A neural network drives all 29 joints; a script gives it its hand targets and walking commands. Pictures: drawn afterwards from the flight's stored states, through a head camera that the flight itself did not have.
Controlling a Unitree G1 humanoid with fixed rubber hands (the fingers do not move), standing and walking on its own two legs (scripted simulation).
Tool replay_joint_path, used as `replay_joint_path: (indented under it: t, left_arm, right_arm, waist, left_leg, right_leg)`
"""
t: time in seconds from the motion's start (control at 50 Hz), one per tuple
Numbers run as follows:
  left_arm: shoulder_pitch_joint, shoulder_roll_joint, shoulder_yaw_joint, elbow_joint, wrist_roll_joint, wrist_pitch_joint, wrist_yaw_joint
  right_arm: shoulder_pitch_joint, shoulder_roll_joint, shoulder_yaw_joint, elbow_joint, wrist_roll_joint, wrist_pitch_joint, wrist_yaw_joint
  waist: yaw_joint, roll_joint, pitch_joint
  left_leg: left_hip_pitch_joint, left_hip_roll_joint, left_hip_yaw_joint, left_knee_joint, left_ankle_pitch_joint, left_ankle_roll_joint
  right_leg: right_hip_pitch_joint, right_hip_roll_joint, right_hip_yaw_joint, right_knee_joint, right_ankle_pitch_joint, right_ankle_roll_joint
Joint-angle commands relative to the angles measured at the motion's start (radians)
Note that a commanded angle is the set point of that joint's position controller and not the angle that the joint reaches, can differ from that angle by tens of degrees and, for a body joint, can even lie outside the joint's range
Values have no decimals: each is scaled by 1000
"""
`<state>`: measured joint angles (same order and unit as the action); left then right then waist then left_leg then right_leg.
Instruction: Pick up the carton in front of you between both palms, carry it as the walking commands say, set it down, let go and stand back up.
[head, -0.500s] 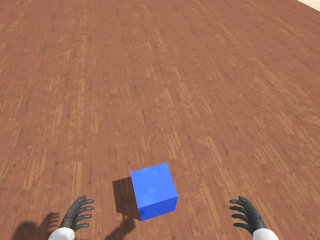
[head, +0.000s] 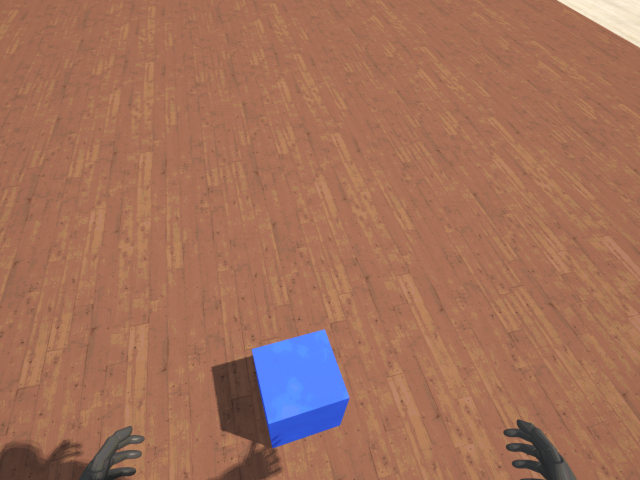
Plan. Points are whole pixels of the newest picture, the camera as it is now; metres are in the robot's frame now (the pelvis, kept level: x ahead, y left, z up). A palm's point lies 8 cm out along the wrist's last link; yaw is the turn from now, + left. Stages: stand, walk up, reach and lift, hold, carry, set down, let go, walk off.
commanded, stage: stand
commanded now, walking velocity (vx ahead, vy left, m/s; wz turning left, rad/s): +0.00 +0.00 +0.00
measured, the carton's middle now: (298, 389) +0.45 +0.02 -0.65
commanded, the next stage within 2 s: none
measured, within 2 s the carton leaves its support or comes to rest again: neither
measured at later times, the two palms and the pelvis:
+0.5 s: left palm out of the picture +0.11 +0.29 -0.10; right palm out of the picture +0.11 -0.29 -0.08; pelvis -0.01 +0.00 +0.01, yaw -1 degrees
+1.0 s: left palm out of the picture +0.08 +0.30 -0.10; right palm out of the picture +0.07 -0.31 -0.08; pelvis -0.03 +0.00 +0.01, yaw -1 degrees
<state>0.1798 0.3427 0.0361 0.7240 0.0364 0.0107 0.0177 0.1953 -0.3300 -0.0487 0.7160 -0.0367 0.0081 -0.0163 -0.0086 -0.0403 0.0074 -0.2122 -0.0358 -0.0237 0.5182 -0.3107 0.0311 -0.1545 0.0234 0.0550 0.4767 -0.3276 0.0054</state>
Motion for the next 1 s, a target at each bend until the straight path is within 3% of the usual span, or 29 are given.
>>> replay_joint_path:
  t: [0.0, 0.16, 0.56, 0.98]
  left_arm:
    - [-26, 126, 28, -46, -2, -18, 8]
    - [-38, 135, 24, 2, -5, -21, 13]
    - [-50, 167, 9, 107, -9, -31, 6]
    - [-63, 194, -7, 201, -14, -38, 0]
  right_arm:
    - [-20, -157, -35, -46, 3, -15, -8]
    - [-38, -164, -32, -1, 5, -18, -12]
    - [-86, -186, -18, 117, 11, -27, -4]
    - [-109, -211, -2, 218, 19, -32, 2]
  waist:
    - [3, 59, -86]
    - [4, 43, -75]
    - [3, 41, -18]
    - [4, 37, -4]
  left_leg:
    - [68, 118, -101, -59, 451, -9]
    - [87, 121, -100, -79, 467, -7]
    - [90, 131, -111, -169, 283, -4]
    - [100, 140, -117, -210, 233, -5]
  right_leg:
    - [25, -81, 51, -22, 373, -6]
    - [34, -90, 56, -37, 383, -9]
    - [32, -109, 91, -126, 264, -19]
    - [28, -120, 102, -174, 232, -23]
